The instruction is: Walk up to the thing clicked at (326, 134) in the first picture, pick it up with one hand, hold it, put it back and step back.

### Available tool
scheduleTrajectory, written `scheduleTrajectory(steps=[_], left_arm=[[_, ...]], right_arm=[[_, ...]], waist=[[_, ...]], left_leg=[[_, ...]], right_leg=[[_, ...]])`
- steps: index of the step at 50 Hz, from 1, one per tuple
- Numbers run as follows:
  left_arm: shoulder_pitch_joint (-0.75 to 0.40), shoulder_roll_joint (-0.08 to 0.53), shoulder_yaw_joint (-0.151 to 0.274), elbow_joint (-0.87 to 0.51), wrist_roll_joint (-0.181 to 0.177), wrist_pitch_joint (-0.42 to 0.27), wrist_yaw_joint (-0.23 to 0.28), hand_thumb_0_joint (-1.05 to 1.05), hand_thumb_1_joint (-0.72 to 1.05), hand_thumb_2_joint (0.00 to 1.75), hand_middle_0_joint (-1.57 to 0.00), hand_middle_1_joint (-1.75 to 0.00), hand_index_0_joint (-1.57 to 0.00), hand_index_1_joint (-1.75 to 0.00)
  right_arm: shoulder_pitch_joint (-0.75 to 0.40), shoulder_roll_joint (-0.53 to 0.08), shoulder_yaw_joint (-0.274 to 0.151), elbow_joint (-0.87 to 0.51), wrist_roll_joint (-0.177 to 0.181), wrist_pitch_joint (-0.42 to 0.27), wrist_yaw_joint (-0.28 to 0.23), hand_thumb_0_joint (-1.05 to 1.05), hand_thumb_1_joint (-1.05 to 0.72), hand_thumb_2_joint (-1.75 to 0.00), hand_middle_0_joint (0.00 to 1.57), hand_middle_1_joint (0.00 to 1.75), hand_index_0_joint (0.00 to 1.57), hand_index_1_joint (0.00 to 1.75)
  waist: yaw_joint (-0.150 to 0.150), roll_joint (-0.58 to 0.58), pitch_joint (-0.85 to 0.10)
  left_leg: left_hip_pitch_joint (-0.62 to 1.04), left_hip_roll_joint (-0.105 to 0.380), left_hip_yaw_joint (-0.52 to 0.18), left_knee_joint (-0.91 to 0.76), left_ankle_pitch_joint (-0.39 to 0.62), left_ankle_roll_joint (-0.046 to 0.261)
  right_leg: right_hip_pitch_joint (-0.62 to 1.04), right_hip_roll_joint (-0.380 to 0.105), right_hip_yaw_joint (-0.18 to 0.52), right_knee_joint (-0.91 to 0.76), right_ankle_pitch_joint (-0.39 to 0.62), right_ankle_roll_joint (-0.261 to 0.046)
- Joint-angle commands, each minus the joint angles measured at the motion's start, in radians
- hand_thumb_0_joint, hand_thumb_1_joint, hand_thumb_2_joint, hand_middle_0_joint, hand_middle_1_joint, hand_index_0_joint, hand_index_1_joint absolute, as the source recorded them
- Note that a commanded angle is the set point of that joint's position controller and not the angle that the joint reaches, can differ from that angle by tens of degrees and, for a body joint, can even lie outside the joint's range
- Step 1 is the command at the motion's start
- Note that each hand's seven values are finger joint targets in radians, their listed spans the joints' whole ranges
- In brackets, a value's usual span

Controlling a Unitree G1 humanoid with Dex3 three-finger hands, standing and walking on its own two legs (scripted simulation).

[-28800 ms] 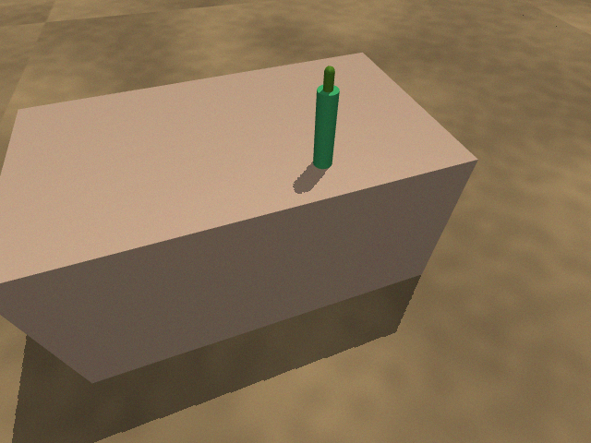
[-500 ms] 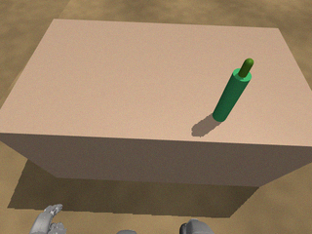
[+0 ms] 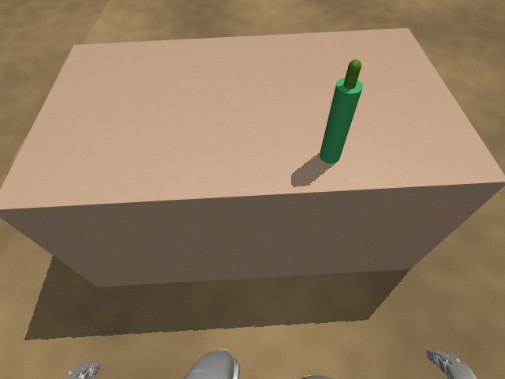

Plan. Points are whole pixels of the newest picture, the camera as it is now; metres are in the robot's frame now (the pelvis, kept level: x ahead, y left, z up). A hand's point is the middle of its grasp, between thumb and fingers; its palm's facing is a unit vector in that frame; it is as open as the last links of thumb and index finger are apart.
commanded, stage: step back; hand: right
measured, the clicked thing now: (340, 115) +0.65 -0.17 -0.02
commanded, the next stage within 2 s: none
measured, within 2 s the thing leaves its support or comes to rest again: neither
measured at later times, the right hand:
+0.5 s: hand out of the picture -0.03 -0.25 -0.12, palm faces -0.06 +0.89 -0.45, open 7.4 cm
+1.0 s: hand out of the picture -0.24 -0.30 -0.16, palm faces -0.12 +0.90 -0.42, open 7.4 cm
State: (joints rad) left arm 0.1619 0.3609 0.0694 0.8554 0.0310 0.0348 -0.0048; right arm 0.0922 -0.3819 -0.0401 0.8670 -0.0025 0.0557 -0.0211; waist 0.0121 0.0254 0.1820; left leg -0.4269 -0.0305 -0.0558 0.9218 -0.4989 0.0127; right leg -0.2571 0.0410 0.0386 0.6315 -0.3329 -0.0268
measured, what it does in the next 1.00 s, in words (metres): walks backwards: left foot, then right foot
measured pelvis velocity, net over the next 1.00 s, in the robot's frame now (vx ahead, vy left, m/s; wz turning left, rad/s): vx -0.31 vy -0.03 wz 0.06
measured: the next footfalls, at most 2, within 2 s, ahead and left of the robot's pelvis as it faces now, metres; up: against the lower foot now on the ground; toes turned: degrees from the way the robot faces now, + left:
left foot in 0.24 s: -0.04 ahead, +0.12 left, +0.00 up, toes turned +1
right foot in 0.68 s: -0.21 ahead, -0.16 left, +0.00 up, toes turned +0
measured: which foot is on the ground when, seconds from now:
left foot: up 0.00-0.22, down 0.24-0.70, up 0.72-0.96, down 0.98-1.00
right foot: down 0.00-0.26, up 0.28-0.66, down 0.68-1.00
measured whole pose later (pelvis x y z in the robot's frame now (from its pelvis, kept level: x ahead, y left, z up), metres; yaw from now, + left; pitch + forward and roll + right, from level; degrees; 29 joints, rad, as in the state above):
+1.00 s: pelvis -0.31 -0.03 -0.01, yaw +3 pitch -2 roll +2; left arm 0.11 0.40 0.07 0.78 0.03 0.07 0.01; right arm 0.23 -0.38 -0.04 0.90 -0.03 0.02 -0.02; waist 0.01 -0.05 0.18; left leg -0.27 -0.07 0.00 0.66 -0.34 0.01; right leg -0.40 -0.09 -0.02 0.76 -0.31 0.01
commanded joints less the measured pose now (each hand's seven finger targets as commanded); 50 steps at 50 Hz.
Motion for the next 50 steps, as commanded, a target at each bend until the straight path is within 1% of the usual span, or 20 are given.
scheduleTrajectory(steps=[1, 7, 11, 12, 13, 14, 17, 23, 28, 32, 33, 34, 35, 36, 39, 44, 46, 48, 49, 50], left_arm=[[-0.064, 0.248, 0.068, -0.133, -0.004, -0.026, 0.026, 0.0, 0.9, 0.9, -0.2, -0.3, -0.2, -0.3], [0.004, 0.237, 0.067, -0.162, 0.008, -0.01, 0.033, 0.0, 0.9, 0.9, -0.2, -0.3, -0.2, -0.3], [-0.05, 0.258, 0.059, -0.182, -0.009, 0.011, 0.021, 0.0, 0.9, 0.9, -0.2, -0.3, -0.2, -0.3], [-0.026, 0.222, 0.047, -0.186, -0.009, 0.017, 0.017, 0.0, 0.9, 0.9, -0.2, -0.3, -0.2, -0.3], [-0.045, 0.182, 0.037, -0.201, -0.014, 0.016, 0.016, 0.0, 0.9, 0.9, -0.2, -0.3, -0.2, -0.3], [-0.128, 0.227, 0.067, -0.197, -0.008, 0.017, 0.032, 0.0, 0.9, 0.9, -0.2, -0.3, -0.2, -0.3], [-0.012, 0.21, 0.068, -0.131, -0.024, 0.022, 0.034, 0.0, 0.9, 0.9, -0.2, -0.3, -0.2, -0.3], [0.029, 0.204, 0.074, -0.13, -0.002, 0.017, 0.02, 0.0, 0.9, 0.9, -0.2, -0.3, -0.2, -0.3], [0.053, 0.202, 0.065, -0.111, -0.006, 0.02, 0.005, 0.0, 0.9, 0.9, -0.2, -0.3, -0.2, -0.3], [0.22, 0.196, 0.072, -0.016, -0.006, 0.01, -0.005, 0.0, 0.9, 0.9, -0.2, -0.3, -0.2, -0.3], [0.215, 0.223, 0.083, -0.016, 0.007, 0.004, -0.003, 0.0, 0.9, 0.9, -0.2, -0.3, -0.2, -0.3], [0.205, 0.294, 0.102, -0.037, 0.024, 0.001, -0.005, 0.0, 0.9, 0.9, -0.2, -0.3, -0.2, -0.3], [0.089, 0.414, 0.119, -0.086, 0.023, 0.009, -0.004, 0.0, 0.9, 0.9, -0.2, -0.3, -0.2, -0.3], [-0.003, 0.411, 0.115, -0.126, 0.021, 0.001, 0.003, 0.0, 0.9, 0.9, -0.2, -0.3, -0.2, -0.3], [-0.143, 0.271, 0.077, -0.145, 0.021, -0.009, 0.021, 0.0, 0.9, 0.9, -0.2, -0.3, -0.2, -0.3], [-0.008, 0.26, 0.075, -0.142, 0.022, 0.0, 0.032, 0.0, 0.9, 0.9, -0.2, -0.3, -0.2, -0.3], [-0.01, 0.266, 0.07, -0.142, 0.005, 0.011, 0.031, 0.0, 0.9, 0.9, -0.2, -0.3, -0.2, -0.3], [-0.022, 0.242, 0.053, -0.152, -0.005, 0.026, 0.026, 0.0, 0.9, 0.9, -0.2, -0.3, -0.2, -0.3], [0.007, 0.202, 0.04, -0.157, -0.008, 0.029, 0.021, 0.0, 0.9, 0.9, -0.2, -0.3, -0.2, -0.3], [-0.05, 0.209, 0.038, -0.179, -0.023, 0.027, 0.024, 0.0, 0.9, 0.9, -0.2, -0.3, -0.2, -0.3]], right_arm=[[0.065, -0.203, -0.048, -0.057, 0.017, -0.026, -0.016, 0.0, -0.9, -0.9, 0.2, 0.3, 0.2, 0.3], [0.083, -0.189, -0.041, -0.075, -0.001, -0.045, -0.019, 0.0, -0.9, -0.9, 0.2, 0.3, 0.2, 0.3], [0.187, -0.185, -0.059, -0.034, -0.019, -0.057, -0.008, 0.0, -0.9, -0.9, 0.2, 0.3, 0.2, 0.3], [0.169, -0.22, -0.072, -0.041, -0.032, -0.061, -0.008, 0.0, -0.9, -0.9, 0.2, 0.3, 0.2, 0.3], [0.142, -0.33, -0.097, -0.058, -0.042, -0.062, -0.002, 0.0, -0.9, -0.9, 0.2, 0.3, 0.2, 0.3], [0.123, -0.4, -0.112, -0.071, -0.037, -0.06, 0.002, 0.0, -0.9, -0.9, 0.2, 0.3, 0.2, 0.3], [0.002, -0.267, -0.074, -0.082, -0.039, -0.069, -0.013, 0.0, -0.9, -0.9, 0.2, 0.3, 0.2, 0.3], [0.089, -0.238, -0.083, -0.094, -0.025, -0.067, -0.019, 0.0, -0.9, -0.9, 0.2, 0.3, 0.2, 0.3], [0.058, -0.29, -0.097, -0.127, -0.036, -0.054, -0.014, 0.0, -0.9, -0.9, 0.2, 0.3, 0.2, 0.3], [0.01, -0.303, -0.092, -0.133, -0.033, -0.025, -0.006, 0.0, -0.9, -0.9, 0.2, 0.3, 0.2, 0.3], [0.022, -0.263, -0.078, -0.131, -0.023, -0.023, -0.003, 0.0, -0.9, -0.9, 0.2, 0.3, 0.2, 0.3], [0.021, -0.207, -0.063, -0.15, -0.016, -0.025, -0.002, 0.0, -0.9, -0.9, 0.2, 0.3, 0.2, 0.3], [-0.027, -0.2, -0.072, -0.156, -0.011, -0.024, -0.018, 0.0, -0.9, -0.9, 0.2, 0.3, 0.2, 0.3], [-0.012, -0.245, -0.087, -0.146, -0.011, -0.019, -0.022, 0.0, -0.9, -0.9, 0.2, 0.3, 0.2, 0.3], [0.105, -0.221, -0.07, -0.087, 0.003, -0.034, -0.016, 0.0, -0.9, -0.9, 0.2, 0.3, 0.2, 0.3], [0.092, -0.179, -0.046, -0.099, -0.015, -0.056, -0.015, 0.0, -0.9, -0.9, 0.2, 0.3, 0.2, 0.3], [0.134, -0.173, -0.048, -0.074, -0.023, -0.061, -0.013, 0.0, -0.9, -0.9, 0.2, 0.3, 0.2, 0.3], [0.192, -0.192, -0.063, -0.039, -0.026, -0.065, -0.015, 0.0, -0.9, -0.9, 0.2, 0.3, 0.2, 0.3], [0.186, -0.251, -0.079, -0.041, -0.036, -0.066, -0.018, 0.0, -0.9, -0.9, 0.2, 0.3, 0.2, 0.3], [0.13, -0.394, -0.098, -0.063, -0.023, -0.058, -0.006, 0.0, -0.9, -0.9, 0.2, 0.3, 0.2, 0.3]], waist=[[-0.012, -0.142, -0.17], [0.043, -0.213, -0.237], [-0.021, -0.19, -0.267], [-0.01, -0.108, -0.254], [-0.023, 0.165, -0.238], [-0.077, 0.218, -0.202], [0.033, 0.044, -0.178], [-0.021, 0.096, -0.22], [-0.026, 0.189, -0.243], [0.033, 0.185, -0.295], [0.037, 0.104, -0.26], [0.043, -0.103, -0.189], [0.073, -0.336, -0.129], [0.038, -0.281, -0.051], [-0.055, -0.17, -0.097], [0.033, -0.238, -0.19], [0.024, -0.228, -0.228], [0.002, -0.168, -0.253], [0.021, -0.047, -0.262], [-0.001, 0.213, -0.244]], left_leg=[[-0.031, -0.079, -0.101, 0.269, -0.033, -0.016], [-0.033, -0.02, -0.011, -0.075, -0.034, -0.042], [0.199, -0.004, 0.073, -0.478, 0.262, -0.004], [0.263, 0.079, -0.056, -0.526, 0.317, 0.029], [0.284, 0.319, -0.391, -0.59, 0.42, 0.144], [0.106, 0.459, -0.534, -0.645, 0.476, 0.28], [0.18, 0.305, -0.247, -0.538, 0.638, 0.193], [0.382, 0.294, -0.173, -0.475, 0.707, 0.227], [0.279, 0.325, -0.177, -0.513, 0.436, 0.218], [0.129, 0.264, -0.125, -0.449, 0.306, 0.146], [0.036, 0.205, -0.09, -0.381, 0.196, 0.088], [-0.155, 0.058, -0.046, -0.221, 0.015, 0.022], [-0.102, -0.057, -0.011, 0.062, -0.103, -0.026], [-0.057, -0.008, -0.123, 0.23, -0.081, -0.037], [-0.03, -0.067, -0.085, 0.287, 0.054, -0.025], [-0.06, -0.003, 0.009, -0.11, -0.014, -0.03], [0.028, -0.003, 0.065, -0.308, 0.083, -0.022], [0.177, 0.008, 0.055, -0.524, 0.325, 0.001], [0.275, 0.163, -0.162, -0.546, 0.423, 0.055], [0.179, 0.38, -0.428, -0.567, 0.562, 0.222]], right_leg=[[0.017, -0.264, 0.215, -0.186, 0.602, -0.188], [0.214, -0.268, 0.192, -0.11, 0.604, -0.195], [0.099, -0.231, 0.161, -0.016, 0.442, -0.123], [-0.027, -0.179, 0.144, 0.024, 0.281, -0.073], [-0.226, -0.004, 0.049, 0.205, -0.067, -0.007], [-0.174, 0.059, 0.099, 0.444, -0.324, 0.012], [-0.252, 0.079, 0.204, 0.655, -0.203, 0.003], [-0.287, 0.056, 0.146, 0.55, -0.168, 0.07], [-0.118, -0.019, 0.055, 0.253, -0.167, 0.054], [0.138, -0.021, -0.059, -0.169, -0.006, 0.002], [0.155, -0.045, 0.008, -0.208, -0.007, -0.017], [0.113, -0.219, 0.303, -0.289, -0.178, -0.081], [-0.197, -0.442, 0.531, -0.423, -0.262, -0.241], [-0.342, -0.489, 0.551, -0.448, -0.262, -0.274], [-0.206, -0.27, 0.155, -0.236, 0.174, -0.161], [0.145, -0.287, 0.149, -0.101, 0.455, -0.161], [0.175, -0.277, 0.136, -0.015, 0.508, -0.147], [0.087, -0.241, 0.106, 0.068, 0.416, -0.095], [-0.082, -0.179, 0.082, 0.14, 0.216, -0.049], [-0.162, -0.013, -0.067, 0.301, -0.186, 0.006]])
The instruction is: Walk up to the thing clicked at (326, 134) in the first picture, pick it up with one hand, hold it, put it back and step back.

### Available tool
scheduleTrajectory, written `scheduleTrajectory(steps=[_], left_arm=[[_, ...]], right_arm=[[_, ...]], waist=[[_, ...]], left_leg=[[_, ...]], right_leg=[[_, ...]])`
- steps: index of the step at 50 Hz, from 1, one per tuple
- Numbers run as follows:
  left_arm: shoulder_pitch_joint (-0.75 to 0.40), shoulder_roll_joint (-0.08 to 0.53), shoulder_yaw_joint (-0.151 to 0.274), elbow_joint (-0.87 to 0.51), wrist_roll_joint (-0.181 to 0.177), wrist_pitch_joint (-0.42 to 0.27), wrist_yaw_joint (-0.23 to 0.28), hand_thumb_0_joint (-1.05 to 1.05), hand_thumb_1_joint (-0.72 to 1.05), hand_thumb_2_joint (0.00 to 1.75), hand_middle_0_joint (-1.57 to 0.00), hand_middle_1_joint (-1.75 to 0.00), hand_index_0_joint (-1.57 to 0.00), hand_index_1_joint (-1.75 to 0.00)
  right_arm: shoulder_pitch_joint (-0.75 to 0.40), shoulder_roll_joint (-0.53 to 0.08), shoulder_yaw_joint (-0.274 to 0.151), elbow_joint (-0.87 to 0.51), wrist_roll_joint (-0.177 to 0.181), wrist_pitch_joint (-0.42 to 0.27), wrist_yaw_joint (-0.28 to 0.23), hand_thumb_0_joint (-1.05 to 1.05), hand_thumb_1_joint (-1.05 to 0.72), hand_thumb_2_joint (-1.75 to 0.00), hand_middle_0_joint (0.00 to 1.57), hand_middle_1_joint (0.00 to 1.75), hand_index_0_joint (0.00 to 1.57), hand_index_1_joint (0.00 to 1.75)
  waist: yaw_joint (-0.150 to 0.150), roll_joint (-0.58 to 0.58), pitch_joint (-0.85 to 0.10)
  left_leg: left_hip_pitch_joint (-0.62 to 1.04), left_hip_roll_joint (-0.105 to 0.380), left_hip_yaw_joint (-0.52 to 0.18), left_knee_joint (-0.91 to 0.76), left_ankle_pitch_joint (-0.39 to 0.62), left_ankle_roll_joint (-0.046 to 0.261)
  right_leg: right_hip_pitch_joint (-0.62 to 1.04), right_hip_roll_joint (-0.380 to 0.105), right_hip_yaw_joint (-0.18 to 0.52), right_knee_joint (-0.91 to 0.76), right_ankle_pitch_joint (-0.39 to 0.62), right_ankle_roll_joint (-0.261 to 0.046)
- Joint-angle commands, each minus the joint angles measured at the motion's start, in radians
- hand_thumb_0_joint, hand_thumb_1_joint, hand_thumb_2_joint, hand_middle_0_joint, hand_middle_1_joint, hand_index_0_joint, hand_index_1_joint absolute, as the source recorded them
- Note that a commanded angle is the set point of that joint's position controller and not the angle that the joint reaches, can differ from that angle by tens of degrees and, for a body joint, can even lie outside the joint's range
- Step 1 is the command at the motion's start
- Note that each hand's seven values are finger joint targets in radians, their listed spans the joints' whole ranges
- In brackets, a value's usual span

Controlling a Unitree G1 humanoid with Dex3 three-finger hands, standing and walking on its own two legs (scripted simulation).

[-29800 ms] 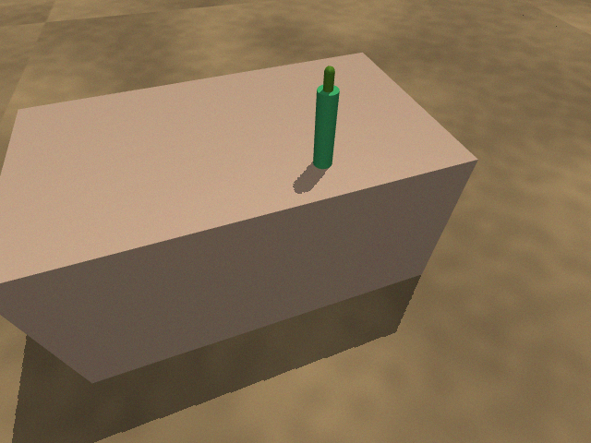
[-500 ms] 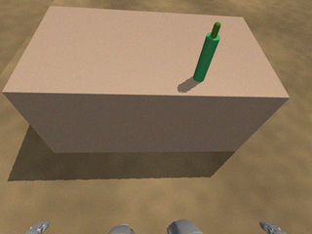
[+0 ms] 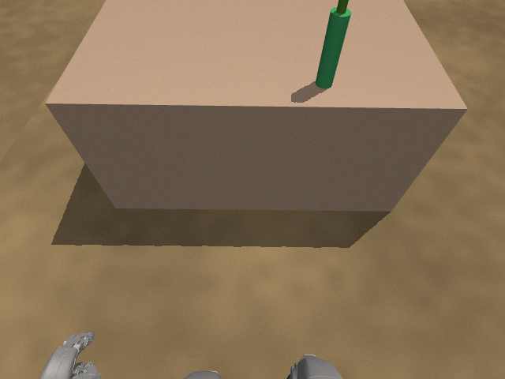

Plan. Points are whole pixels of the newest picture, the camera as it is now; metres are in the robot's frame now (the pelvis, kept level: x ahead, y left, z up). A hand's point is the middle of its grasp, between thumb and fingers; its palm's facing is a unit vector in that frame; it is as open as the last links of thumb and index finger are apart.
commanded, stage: step back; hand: right
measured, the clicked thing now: (333, 42) +0.95 -0.20 -0.01
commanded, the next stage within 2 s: stand in 1.44 s
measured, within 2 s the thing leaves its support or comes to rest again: neither
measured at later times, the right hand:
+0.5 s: hand out of the picture -0.06 -0.32 -0.14, palm faces -0.04 +0.92 -0.40, open 7.4 cm
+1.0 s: hand out of the picture -0.06 -0.30 -0.13, palm faces -0.08 +0.93 -0.36, open 7.4 cm
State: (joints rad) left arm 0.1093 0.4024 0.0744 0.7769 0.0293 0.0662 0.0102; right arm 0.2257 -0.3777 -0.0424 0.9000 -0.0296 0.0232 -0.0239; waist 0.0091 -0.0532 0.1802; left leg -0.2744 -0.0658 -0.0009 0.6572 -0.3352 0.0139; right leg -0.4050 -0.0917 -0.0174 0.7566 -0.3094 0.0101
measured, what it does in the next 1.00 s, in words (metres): walks backwards: right foot, then left foot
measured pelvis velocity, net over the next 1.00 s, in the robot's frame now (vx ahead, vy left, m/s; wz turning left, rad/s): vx -0.14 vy -0.04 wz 0.04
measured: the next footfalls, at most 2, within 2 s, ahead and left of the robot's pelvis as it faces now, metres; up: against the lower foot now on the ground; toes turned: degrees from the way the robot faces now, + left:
right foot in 0.30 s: -0.09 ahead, -0.15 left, +0.00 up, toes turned +0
left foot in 0.58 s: -0.05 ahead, +0.11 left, +0.00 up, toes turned +2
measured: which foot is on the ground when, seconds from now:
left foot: down 0.00-0.32, up 0.34-0.56, down 0.58-1.00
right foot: down 0.00-0.00, up 0.02-0.28, down 0.30-1.00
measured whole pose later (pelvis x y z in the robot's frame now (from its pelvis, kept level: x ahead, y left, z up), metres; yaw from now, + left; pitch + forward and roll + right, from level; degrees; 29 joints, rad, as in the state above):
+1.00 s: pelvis -0.14 -0.04 +0.02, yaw +2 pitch -2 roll +0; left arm 0.19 0.35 0.06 0.99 0.04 -0.04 -0.01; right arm 0.21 -0.38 -0.05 1.01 -0.03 0.00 0.01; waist 0.04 0.03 0.06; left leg -0.36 -0.01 -0.07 0.78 -0.45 0.00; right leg -0.22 -0.02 -0.06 0.54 -0.29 -0.02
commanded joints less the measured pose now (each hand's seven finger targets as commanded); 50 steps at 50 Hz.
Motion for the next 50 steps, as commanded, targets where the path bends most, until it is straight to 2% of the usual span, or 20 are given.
scheduleTrajectory(steps=[1, 4, 11, 14, 15, 16, 17, 20, 25, 29, 30, 31, 32, 35, 40, 41, 42, 43, 44, 50], left_arm=[[-0.048, 0.196, 0.055, -0.09, -0.01, 0.001, 0.017, 0.0, 0.9, 0.9, -0.2, -0.3, -0.2, -0.3], [0.025, 0.182, 0.055, -0.042, -0.027, 0.008, 0.008, 0.0, 0.9, 0.9, -0.2, -0.3, -0.2, -0.3], [0.077, 0.156, 0.043, -0.007, -0.006, -0.03, -0.005, 0.0, 0.9, 0.9, -0.2, -0.3, -0.2, -0.3], [0.185, 0.171, 0.056, 0.084, 0.008, -0.056, -0.002, 0.0, 0.9, 0.9, -0.2, -0.3, -0.2, -0.3], [0.175, 0.238, 0.076, 0.08, 0.023, -0.064, 0.001, 0.0, 0.9, 0.9, -0.2, -0.3, -0.2, -0.3], [0.096, 0.353, 0.099, 0.043, 0.023, -0.06, 0.001, 0.0, 0.9, 0.9, -0.2, -0.3, -0.2, -0.3], [0.018, 0.37, 0.097, 0.021, 0.023, -0.063, 0.002, 0.0, 0.9, 0.9, -0.2, -0.3, -0.2, -0.3], [-0.039, 0.248, 0.064, 0.024, 0.02, -0.084, 0.009, 0.0, 0.9, 0.9, -0.2, -0.3, -0.2, -0.3], [0.082, 0.257, 0.071, 0.065, 0.022, -0.095, 0.001, 0.0, 0.9, 0.9, -0.2, -0.3, -0.2, -0.3], [0.044, 0.222, 0.036, 0.062, 0.009, -0.078, -0.012, 0.0, 0.9, 0.9, -0.2, -0.3, -0.2, -0.3], [0.066, 0.17, 0.017, 0.063, 0.007, -0.076, -0.013, 0.0, 0.9, 0.9, -0.2, -0.3, -0.2, -0.3], [0.021, 0.124, 0.002, 0.06, -0.014, -0.078, -0.015, 0.0, 0.9, 0.9, -0.2, -0.3, -0.2, -0.3], [-0.012, 0.219, 0.036, 0.073, -0.007, -0.077, -0.005, 0.0, 0.9, 0.9, -0.2, -0.3, -0.2, -0.3], [0.041, 0.185, 0.024, 0.103, -0.013, -0.089, -0.017, 0.0, 0.9, 0.9, -0.2, -0.3, -0.2, -0.3], [0.137, 0.168, 0.04, 0.181, 0.003, -0.107, -0.011, 0.0, 0.9, 0.9, -0.2, -0.3, -0.2, -0.3], [0.155, 0.196, 0.048, 0.187, 0.01, -0.111, -0.005, 0.0, 0.9, 0.9, -0.2, -0.3, -0.2, -0.3], [0.184, 0.277, 0.066, 0.188, 0.017, -0.115, -0.001, 0.0, 0.9, 0.9, -0.2, -0.3, -0.2, -0.3], [0.113, 0.318, 0.074, 0.165, 0.02, -0.12, -0.003, 0.0, 0.9, 0.9, -0.2, -0.3, -0.2, -0.3], [0.065, 0.297, 0.074, 0.137, 0.014, -0.125, -0.002, 0.0, 0.9, 0.9, -0.2, -0.3, -0.2, -0.3], [-0.008, 0.236, 0.046, 0.136, 0.006, -0.127, -0.007, 0.0, 0.9, 0.9, -0.2, -0.3, -0.2, -0.3]], right_arm=[[-0.009, -0.405, -0.104, -0.107, -0.005, -0.031, -0.006, 0.0, -0.9, -0.9, 0.2, 0.3, 0.2, 0.3], [-0.084, -0.301, -0.068, -0.112, -0.006, -0.035, -0.025, 0.0, -0.9, -0.9, 0.2, 0.3, 0.2, 0.3], [-0.056, -0.278, -0.074, -0.114, -0.014, -0.011, -0.01, 0.0, -0.9, -0.9, 0.2, 0.3, 0.2, 0.3], [-0.07, -0.259, -0.063, -0.106, -0.005, 0.013, 0.003, 0.0, -0.9, -0.9, 0.2, 0.3, 0.2, 0.3], [-0.059, -0.192, -0.043, -0.119, -0.002, 0.01, 0.005, 0.0, -0.9, -0.9, 0.2, 0.3, 0.2, 0.3], [-0.127, -0.179, -0.047, -0.146, 0.002, 0.005, -0.01, 0.0, -0.9, -0.9, 0.2, 0.3, 0.2, 0.3], [-0.146, -0.233, -0.069, -0.128, 0.002, 0.008, -0.014, 0.0, -0.9, -0.9, 0.2, 0.3, 0.2, 0.3], [-0.079, -0.21, -0.051, -0.071, 0.016, -0.008, -0.003, 0.0, -0.9, -0.9, 0.2, 0.3, 0.2, 0.3], [-0.114, -0.194, -0.047, -0.061, -0.008, -0.032, 0.021, 0.0, -0.9, -0.9, 0.2, 0.3, 0.2, 0.3], [-0.016, -0.188, -0.066, 0.008, -0.005, -0.057, 0.022, 0.0, -0.9, -0.9, 0.2, 0.3, 0.2, 0.3], [0.031, -0.219, -0.081, 0.023, -0.014, -0.064, 0.017, 0.0, -0.9, -0.9, 0.2, 0.3, 0.2, 0.3], [0.018, -0.293, -0.087, 0.017, -0.012, -0.069, 0.017, 0.0, -0.9, -0.9, 0.2, 0.3, 0.2, 0.3], [0.017, -0.354, -0.102, 0.008, -0.009, -0.068, 0.023, 0.0, -0.9, -0.9, 0.2, 0.3, 0.2, 0.3], [-0.051, -0.26, -0.073, -0.004, -0.011, -0.076, 0.02, 0.0, -0.9, -0.9, 0.2, 0.3, 0.2, 0.3], [-0.116, -0.21, -0.055, -0.009, 0.003, -0.042, 0.031, 0.0, -0.9, -0.9, 0.2, 0.3, 0.2, 0.3], [-0.102, -0.166, -0.041, -0.015, 0.007, -0.039, 0.03, 0.0, -0.9, -0.9, 0.2, 0.3, 0.2, 0.3], [-0.123, -0.135, -0.036, -0.029, 0.005, -0.037, 0.026, 0.0, -0.9, -0.9, 0.2, 0.3, 0.2, 0.3], [-0.105, -0.174, -0.048, -0.008, -0.002, -0.034, 0.017, 0.0, -0.9, -0.9, 0.2, 0.3, 0.2, 0.3], [-0.068, -0.206, -0.055, 0.008, 0.001, -0.04, 0.018, 0.0, -0.9, -0.9, 0.2, 0.3, 0.2, 0.3], [-0.024, -0.159, -0.047, 0.055, 0.002, -0.056, 0.033, 0.0, -0.9, -0.9, 0.2, 0.3, 0.2, 0.3]], waist=[[-0.039, 0.267, -0.23], [0.035, 0.139, -0.219], [-0.017, 0.253, -0.274], [0.028, 0.181, -0.291], [0.018, 0.002, -0.233], [0.062, -0.17, -0.186], [0.051, -0.152, -0.088], [-0.012, -0.04, -0.082], [0.07, -0.117, -0.127], [-0.003, -0.074, -0.166], [-0.024, 0.034, -0.207], [-0.034, 0.247, -0.208], [-0.051, 0.19, -0.163], [-0.003, 0.159, -0.129], [0.05, 0.163, -0.14], [0.059, 0.06, -0.143], [0.086, -0.102, -0.117], [0.065, -0.086, -0.065], [0.043, -0.017, -0.041], [0.014, -0.101, -0.14]], left_leg=[[-0.059, 0.485, -0.593, -0.324, 0.419, 0.301], [-0.034, 0.356, -0.297, -0.215, 0.559, 0.23], [0.129, 0.307, -0.247, -0.188, 0.248, 0.2], [-0.04, 0.231, -0.156, -0.057, 0.081, 0.114], [-0.273, 0.111, -0.11, 0.095, -0.085, 0.047], [-0.284, 0.021, -0.119, 0.226, -0.251, -0.008], [-0.214, 0.059, -0.19, 0.374, -0.239, -0.028], [-0.245, 0.001, -0.148, 0.416, -0.091, -0.022], [-0.237, 0.053, -0.077, 0.111, -0.151, -0.035], [0.139, 0.023, 0.006, -0.27, -0.001, 0.001], [0.298, 0.112, -0.156, -0.309, -0.018, 0.032], [0.24, 0.324, -0.515, -0.407, -0.247, 0.134], [0.092, 0.408, -0.588, -0.439, -0.374, 0.24], [0.088, 0.317, -0.39, -0.38, -0.169, 0.181], [-0.177, 0.205, -0.192, -0.25, -0.202, 0.082], [-0.249, 0.146, -0.139, -0.141, -0.214, 0.047], [-0.37, 0.02, -0.095, 0.072, -0.25, 0.011], [-0.301, 0.046, -0.114, 0.214, -0.236, -0.005], [-0.288, 0.074, -0.144, 0.239, -0.184, -0.007], [-0.06, 0.087, -0.021, -0.006, -0.08, -0.021]], right_leg=[[0.008, 0.119, 0.118, 0.379, -0.324, -0.022], [-0.029, 0.151, 0.198, 0.533, -0.238, -0.037], [0.054, 0.113, 0.054, -0.026, -0.213, -0.005], [0.302, 0.113, 0.048, -0.394, -0.033, -0.048], [0.355, -0.025, 0.317, -0.429, -0.15, -0.088], [0.087, -0.274, 0.555, -0.496, -0.289, -0.232], [-0.114, -0.346, 0.638, -0.539, -0.367, -0.296], [0.042, -0.148, 0.293, -0.383, -0.009, -0.192], [0.245, -0.146, 0.305, -0.371, -0.171, -0.195], [0.097, -0.108, 0.195, -0.261, -0.022, -0.142], [-0.03, -0.064, 0.136, -0.121, 0.032, -0.1], [-0.144, 0.08, 0.006, 0.016, -0.184, -0.031], [-0.08, 0.052, 0.058, 0.123, -0.3, -0.035], [-0.049, 0.026, 0.061, 0.055, -0.206, -0.036], [0.347, 0.114, -0.033, -0.303, -0.01, -0.037], [0.401, 0.049, 0.093, -0.372, -0.08, -0.06], [0.354, -0.154, 0.449, -0.532, -0.425, -0.139], [0.194, -0.306, 0.576, -0.599, -0.595, -0.222], [0.18, -0.306, 0.558, -0.576, -0.506, -0.252], [0.173, -0.157, 0.181, -0.425, 0.059, -0.167]])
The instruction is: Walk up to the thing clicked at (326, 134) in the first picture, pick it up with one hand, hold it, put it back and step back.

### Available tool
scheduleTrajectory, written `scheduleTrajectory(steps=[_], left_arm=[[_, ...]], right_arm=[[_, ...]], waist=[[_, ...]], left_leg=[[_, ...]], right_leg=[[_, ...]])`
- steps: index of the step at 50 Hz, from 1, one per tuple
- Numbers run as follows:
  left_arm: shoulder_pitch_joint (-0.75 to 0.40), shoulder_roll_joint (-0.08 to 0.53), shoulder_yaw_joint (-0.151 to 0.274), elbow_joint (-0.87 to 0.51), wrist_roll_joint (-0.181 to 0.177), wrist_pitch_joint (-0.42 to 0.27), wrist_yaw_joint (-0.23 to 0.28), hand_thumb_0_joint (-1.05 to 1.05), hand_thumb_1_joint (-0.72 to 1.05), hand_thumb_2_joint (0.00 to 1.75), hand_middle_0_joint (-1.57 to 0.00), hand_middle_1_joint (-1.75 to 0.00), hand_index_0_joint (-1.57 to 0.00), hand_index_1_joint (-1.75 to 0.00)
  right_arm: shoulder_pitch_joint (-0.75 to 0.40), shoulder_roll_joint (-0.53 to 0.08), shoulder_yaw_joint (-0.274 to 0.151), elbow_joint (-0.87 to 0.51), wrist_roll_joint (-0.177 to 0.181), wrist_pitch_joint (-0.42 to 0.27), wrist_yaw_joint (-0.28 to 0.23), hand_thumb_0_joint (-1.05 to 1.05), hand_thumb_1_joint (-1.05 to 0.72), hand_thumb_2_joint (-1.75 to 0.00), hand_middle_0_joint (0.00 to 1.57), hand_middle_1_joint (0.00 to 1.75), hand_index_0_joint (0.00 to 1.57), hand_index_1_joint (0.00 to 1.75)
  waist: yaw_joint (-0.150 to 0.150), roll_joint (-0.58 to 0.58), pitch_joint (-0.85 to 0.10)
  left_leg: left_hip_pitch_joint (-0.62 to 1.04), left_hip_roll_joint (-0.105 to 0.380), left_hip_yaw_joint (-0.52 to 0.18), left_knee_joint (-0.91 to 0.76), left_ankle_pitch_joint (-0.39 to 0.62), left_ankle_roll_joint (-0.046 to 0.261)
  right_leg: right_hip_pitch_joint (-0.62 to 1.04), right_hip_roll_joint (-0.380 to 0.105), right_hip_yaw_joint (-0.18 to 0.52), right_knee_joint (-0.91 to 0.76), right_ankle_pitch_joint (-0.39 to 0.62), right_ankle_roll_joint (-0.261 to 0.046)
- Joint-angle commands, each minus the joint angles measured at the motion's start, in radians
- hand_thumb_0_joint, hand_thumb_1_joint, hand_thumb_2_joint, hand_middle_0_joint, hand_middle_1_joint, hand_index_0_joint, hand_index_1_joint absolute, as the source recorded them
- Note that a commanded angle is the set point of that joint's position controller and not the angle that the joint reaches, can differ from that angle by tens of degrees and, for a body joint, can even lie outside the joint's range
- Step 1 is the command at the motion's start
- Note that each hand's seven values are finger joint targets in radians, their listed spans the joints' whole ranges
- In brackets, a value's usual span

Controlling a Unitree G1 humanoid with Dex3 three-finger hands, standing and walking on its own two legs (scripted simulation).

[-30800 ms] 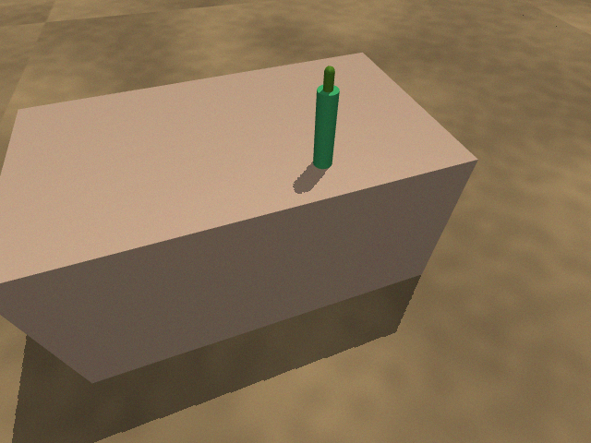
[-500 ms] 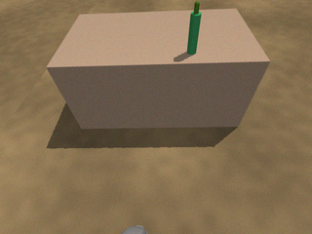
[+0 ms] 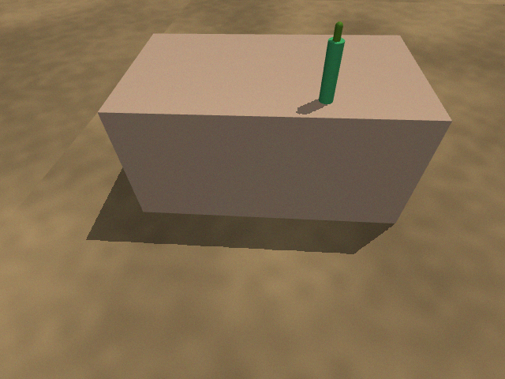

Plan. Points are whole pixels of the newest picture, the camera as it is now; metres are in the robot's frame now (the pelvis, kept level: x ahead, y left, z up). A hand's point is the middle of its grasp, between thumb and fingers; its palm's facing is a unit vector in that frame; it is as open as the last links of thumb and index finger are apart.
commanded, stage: step back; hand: right
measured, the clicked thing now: (332, 64) +1.09 -0.20 -0.03
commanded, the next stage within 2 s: stand in 0.44 s
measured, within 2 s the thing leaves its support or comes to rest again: neither
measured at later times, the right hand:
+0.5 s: hand out of the picture +0.17 -0.21 -0.14, palm faces -0.02 +0.94 -0.33, open 7.4 cm
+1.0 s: hand out of the picture +0.08 -0.23 -0.14, palm faces +0.01 +0.94 -0.34, open 7.4 cm
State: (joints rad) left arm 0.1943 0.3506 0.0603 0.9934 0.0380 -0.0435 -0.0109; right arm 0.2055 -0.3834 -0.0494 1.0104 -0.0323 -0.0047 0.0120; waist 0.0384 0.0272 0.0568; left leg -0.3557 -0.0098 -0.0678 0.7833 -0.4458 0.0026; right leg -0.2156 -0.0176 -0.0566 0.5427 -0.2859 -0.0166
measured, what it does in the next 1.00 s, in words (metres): stands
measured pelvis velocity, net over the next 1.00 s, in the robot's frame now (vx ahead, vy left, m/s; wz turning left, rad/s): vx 0.02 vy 0.02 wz -0.02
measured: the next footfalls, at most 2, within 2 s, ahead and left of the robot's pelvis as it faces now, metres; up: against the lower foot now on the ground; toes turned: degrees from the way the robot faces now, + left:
none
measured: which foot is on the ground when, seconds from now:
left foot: down 0.00-1.00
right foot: down 0.00-1.00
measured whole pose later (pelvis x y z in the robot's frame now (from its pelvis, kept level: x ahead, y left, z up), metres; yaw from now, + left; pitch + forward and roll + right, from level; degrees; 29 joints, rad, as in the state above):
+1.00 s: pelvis +0.02 +0.02 +0.02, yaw -1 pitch -3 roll +0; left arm 0.11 0.35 0.01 1.14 0.01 -0.02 -0.01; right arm 0.10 -0.34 -0.01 1.16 -0.01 -0.01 0.02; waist -0.01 -0.01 0.07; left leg -0.15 0.02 0.02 0.32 -0.12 0.00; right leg -0.08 -0.03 -0.01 0.32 -0.19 0.03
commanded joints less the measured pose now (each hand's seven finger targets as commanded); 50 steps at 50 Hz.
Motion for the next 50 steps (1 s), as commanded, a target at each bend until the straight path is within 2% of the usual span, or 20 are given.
scheduleTrajectory(steps=[1, 2, 3, 4, 5, 6, 7, 10, 11, 13, 18, 21, 22, 23, 29, 34, 40, 42, 44, 50], left_arm=[[-0.097, 0.283, 0.052, -0.076, -0.008, -0.012, 0.013, 0.0, 0.9, 0.9, -0.2, -0.3, -0.2, -0.3], [-0.103, 0.277, 0.046, -0.078, -0.014, -0.004, 0.013, 0.0, 0.9, 0.9, -0.2, -0.3, -0.2, -0.3], [-0.091, 0.251, 0.033, -0.078, -0.016, 0.002, 0.012, 0.0, 0.9, 0.9, -0.2, -0.3, -0.2, -0.3], [-0.079, 0.221, 0.019, -0.083, -0.022, 0.006, 0.012, 0.0, 0.9, 0.9, -0.2, -0.3, -0.2, -0.3], [-0.068, 0.189, 0.007, -0.08, -0.037, 0.012, 0.012, 0.0, 0.9, 0.9, -0.2, -0.3, -0.2, -0.3], [-0.079, 0.214, 0.017, -0.063, -0.042, 0.02, 0.016, 0.0, 0.9, 0.9, -0.2, -0.3, -0.2, -0.3], [-0.084, 0.215, 0.014, -0.049, -0.036, 0.018, 0.016, 0.0, 0.9, 0.9, -0.2, -0.3, -0.2, -0.3], [-0.059, 0.232, 0.017, -0.015, -0.032, 0.001, 0.021, 0.0, 0.9, 0.9, -0.2, -0.3, -0.2, -0.3], [-0.069, 0.245, 0.018, -0.009, -0.033, -0.001, 0.022, 0.0, 0.9, 0.9, -0.2, -0.3, -0.2, -0.3], [-0.084, 0.249, 0.017, 0.0, -0.034, 0.003, 0.024, 0.0, 0.9, 0.9, -0.2, -0.3, -0.2, -0.3], [-0.118, 0.23, 0.006, 0.017, -0.029, 0.009, 0.026, 0.0, 0.9, 0.9, -0.2, -0.3, -0.2, -0.3], [-0.131, 0.227, 0.007, 0.03, -0.027, 0.01, 0.024, 0.0, 0.9, 0.9, -0.2, -0.3, -0.2, -0.3], [-0.123, 0.191, -0.013, 0.049, -0.037, 0.009, 0.02, 0.0, 0.9, 0.9, -0.2, -0.3, -0.2, -0.3], [-0.128, 0.195, -0.012, 0.049, -0.037, 0.006, 0.019, 0.0, 0.9, 0.9, -0.2, -0.3, -0.2, -0.3], [-0.156, 0.212, -0.015, 0.057, -0.032, 0.001, 0.021, 0.0, 0.9, 0.9, -0.2, -0.3, -0.2, -0.3], [-0.164, 0.214, -0.016, 0.069, -0.03, -0.001, 0.021, 0.0, 0.9, 0.9, -0.2, -0.3, -0.2, -0.3], [-0.151, 0.212, -0.017, 0.079, -0.028, 0.006, 0.016, 0.0, 0.9, 0.9, -0.2, -0.3, -0.2, -0.3], [-0.147, 0.212, -0.018, 0.082, -0.027, 0.005, 0.015, 0.0, 0.9, 0.9, -0.2, -0.3, -0.2, -0.3], [-0.144, 0.216, -0.018, 0.081, -0.026, 0.002, 0.015, 0.0, 0.9, 0.9, -0.2, -0.3, -0.2, -0.3], [-0.139, 0.22, -0.018, 0.081, -0.03, 0.006, 0.011, 0.0, 0.9, 0.9, -0.2, -0.3, -0.2, -0.3]], right_arm=[[-0.013, -0.146, -0.041, -0.051, 0.001, -0.031, -0.004, 0.0, -0.9, -0.9, 0.2, 0.3, 0.2, 0.3], [0.0, -0.136, -0.04, -0.038, 0.0, -0.034, -0.007, 0.0, -0.9, -0.9, 0.2, 0.3, 0.2, 0.3], [0.009, -0.144, -0.045, -0.028, -0.001, -0.037, -0.014, 0.0, -0.9, -0.9, 0.2, 0.3, 0.2, 0.3], [0.004, -0.166, -0.052, -0.026, -0.007, -0.041, -0.021, 0.0, -0.9, -0.9, 0.2, 0.3, 0.2, 0.3], [-0.038, -0.212, -0.051, -0.042, -0.006, -0.046, -0.024, 0.0, -0.9, -0.9, 0.2, 0.3, 0.2, 0.3], [-0.074, -0.261, -0.055, -0.049, 0.005, -0.043, -0.022, 0.0, -0.9, -0.9, 0.2, 0.3, 0.2, 0.3], [-0.1, -0.25, -0.048, -0.042, 0.005, -0.039, -0.019, 0.0, -0.9, -0.9, 0.2, 0.3, 0.2, 0.3], [-0.145, -0.196, -0.026, -0.036, 0.011, -0.038, -0.02, 0.0, -0.9, -0.9, 0.2, 0.3, 0.2, 0.3], [-0.138, -0.188, -0.024, -0.026, 0.013, -0.037, -0.023, 0.0, -0.9, -0.9, 0.2, 0.3, 0.2, 0.3], [-0.142, -0.182, -0.025, -0.013, 0.017, -0.034, -0.025, 0.0, -0.9, -0.9, 0.2, 0.3, 0.2, 0.3], [-0.19, -0.181, -0.025, 0.007, 0.016, -0.028, -0.024, 0.0, -0.9, -0.9, 0.2, 0.3, 0.2, 0.3], [-0.214, -0.17, -0.023, 0.015, 0.016, -0.028, -0.023, 0.0, -0.9, -0.9, 0.2, 0.3, 0.2, 0.3], [-0.19, -0.178, -0.016, 0.021, 0.024, -0.031, -0.021, 0.0, -0.9, -0.9, 0.2, 0.3, 0.2, 0.3], [-0.189, -0.178, -0.017, 0.028, 0.024, -0.034, -0.02, 0.0, -0.9, -0.9, 0.2, 0.3, 0.2, 0.3], [-0.214, -0.171, -0.014, 0.033, 0.025, -0.034, -0.015, 0.0, -0.9, -0.9, 0.2, 0.3, 0.2, 0.3], [-0.224, -0.16, -0.009, 0.045, 0.026, -0.03, -0.01, 0.0, -0.9, -0.9, 0.2, 0.3, 0.2, 0.3], [-0.214, -0.171, -0.006, 0.062, 0.025, -0.028, -0.008, 0.0, -0.9, -0.9, 0.2, 0.3, 0.2, 0.3], [-0.209, -0.168, -0.004, 0.066, 0.025, -0.028, -0.006, 0.0, -0.9, -0.9, 0.2, 0.3, 0.2, 0.3], [-0.198, -0.168, -0.004, 0.068, 0.024, -0.029, -0.006, 0.0, -0.9, -0.9, 0.2, 0.3, 0.2, 0.3], [-0.167, -0.173, 0.0, 0.079, 0.023, -0.028, -0.007, 0.0, -0.9, -0.9, 0.2, 0.3, 0.2, 0.3]], waist=[[-0.023, -0.178, -0.017], [-0.04, -0.168, -0.035], [-0.047, -0.127, -0.057], [-0.045, -0.071, -0.091], [-0.025, 0.05, -0.119], [-0.021, 0.08, -0.118], [-0.014, 0.065, -0.098], [0.004, 0.083, -0.121], [-0.008, 0.073, -0.129], [-0.018, 0.038, -0.148], [-0.017, 0.022, -0.141], [-0.017, 0.007, -0.122], [-0.031, 0.0, -0.134], [-0.034, -0.008, -0.149], [-0.037, -0.022, -0.155], [-0.039, -0.033, -0.114], [-0.036, -0.007, -0.067], [-0.038, -0.024, -0.054], [-0.041, -0.03, -0.081], [-0.045, -0.017, -0.064]], left_leg=[[0.065, 0.017, 0.078, -0.21, 0.091, -0.008], [0.126, 0.004, 0.099, -0.306, 0.183, -0.007], [0.203, 0.007, 0.078, -0.359, 0.271, 0.0], [0.275, 0.069, 0.001, -0.368, 0.34, 0.022], [0.244, 0.213, -0.2, -0.412, 0.327, 0.078], [0.135, 0.274, -0.241, -0.421, 0.258, 0.163], [0.106, 0.27, -0.23, -0.42, 0.264, 0.163], [0.127, 0.169, -0.072, -0.336, 0.525, 0.065], [0.13, 0.143, -0.044, -0.323, 0.564, 0.047], [0.187, 0.133, -0.016, -0.304, 0.606, 0.04], [0.214, 0.159, -0.034, -0.366, 0.542, 0.053], [0.196, 0.151, -0.023, -0.385, 0.494, 0.041], [0.254, 0.152, -0.034, -0.401, 0.572, 0.037], [0.294, 0.156, -0.027, -0.4, 0.627, 0.031], [0.315, 0.149, -0.008, -0.438, 0.602, 0.021], [0.283, 0.144, -0.009, -0.476, 0.512, 0.014], [0.242, 0.138, -0.014, -0.524, 0.322, 0.007], [0.23, 0.134, -0.019, -0.527, 0.305, 0.004], [0.257, 0.138, -0.017, -0.516, 0.336, 0.009], [0.229, 0.137, -0.024, -0.527, 0.278, 0.007]], right_leg=[[-0.031, -0.211, 0.184, -0.17, 0.102, -0.131], [-0.031, -0.192, 0.146, -0.106, 0.201, -0.113], [-0.058, -0.168, 0.119, -0.039, 0.264, -0.084], [-0.098, -0.133, 0.09, 0.02, 0.273, -0.054], [-0.115, -0.055, 0.05, 0.064, 0.112, -0.003], [-0.025, -0.016, 0.038, 0.069, -0.118, -0.001], [0.016, -0.02, 0.052, 0.024, -0.138, -0.008], [0.106, -0.072, 0.085, -0.075, 0.166, -0.017], [0.128, -0.085, 0.1, -0.074, 0.244, -0.02], [0.115, -0.098, 0.1, -0.073, 0.32, -0.025], [0.101, -0.088, 0.085, -0.105, 0.258, -0.012], [0.113, -0.092, 0.093, -0.137, 0.251, -0.009], [0.114, -0.103, 0.114, -0.164, 0.302, -0.001], [0.114, -0.104, 0.112, -0.166, 0.329, 0.003], [0.156, -0.118, 0.114, -0.227, 0.346, 0.012], [0.152, -0.122, 0.114, -0.26, 0.282, 0.013], [0.113, -0.115, 0.124, -0.291, 0.12, 0.007], [0.098, -0.115, 0.127, -0.302, 0.092, 0.008], [0.102, -0.119, 0.132, -0.299, 0.115, 0.006], [0.094, -0.116, 0.136, -0.296, 0.073, 0.002]])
